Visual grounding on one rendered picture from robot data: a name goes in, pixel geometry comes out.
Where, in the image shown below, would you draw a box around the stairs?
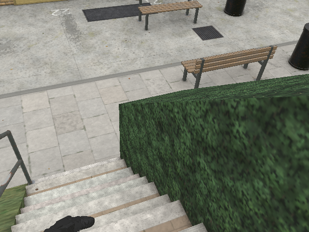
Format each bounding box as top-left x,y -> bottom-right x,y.
11,157 -> 208,232

